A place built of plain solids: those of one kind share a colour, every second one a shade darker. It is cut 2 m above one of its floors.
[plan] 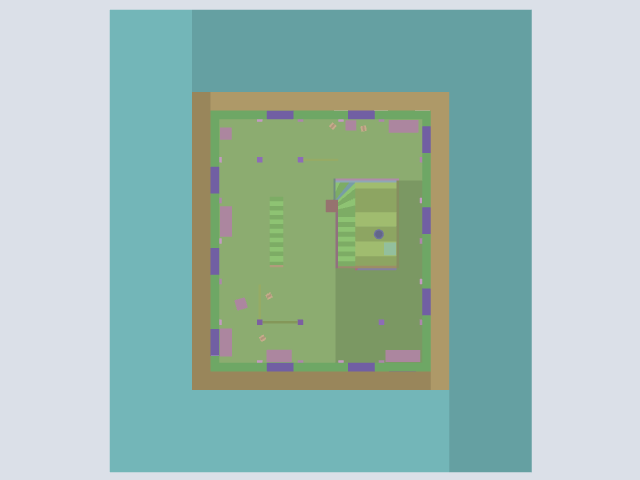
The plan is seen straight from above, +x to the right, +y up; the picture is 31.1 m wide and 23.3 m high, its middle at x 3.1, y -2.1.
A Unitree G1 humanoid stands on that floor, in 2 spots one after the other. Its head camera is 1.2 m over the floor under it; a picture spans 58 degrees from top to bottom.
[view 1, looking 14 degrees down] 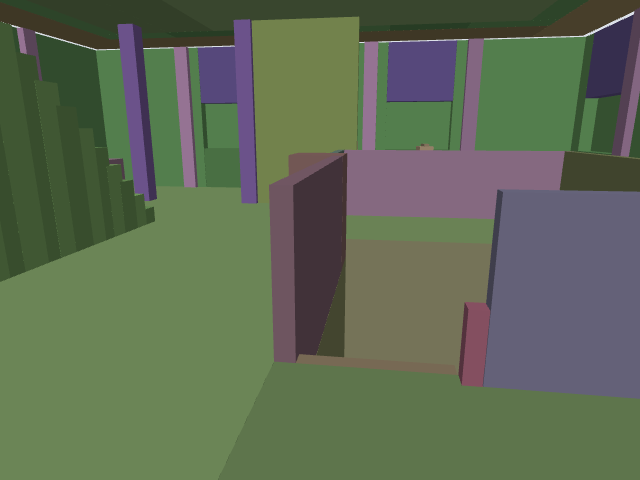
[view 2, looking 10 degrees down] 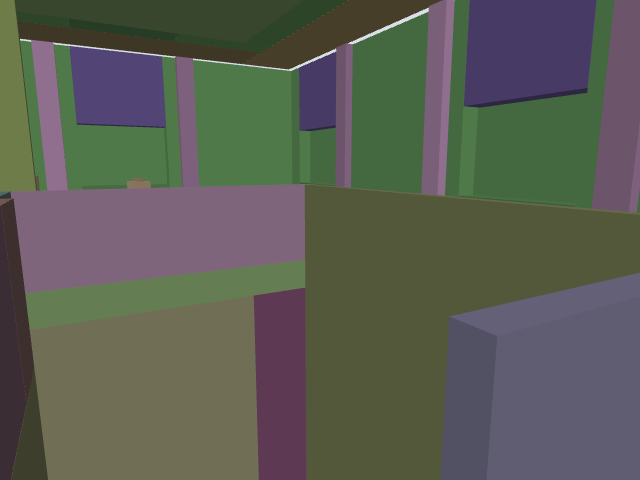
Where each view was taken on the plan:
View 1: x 4.39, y -5.52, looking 98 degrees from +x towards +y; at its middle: wall_beside_left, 3.10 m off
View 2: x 4.39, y -3.97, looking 61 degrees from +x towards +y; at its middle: wall_beside_right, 5.07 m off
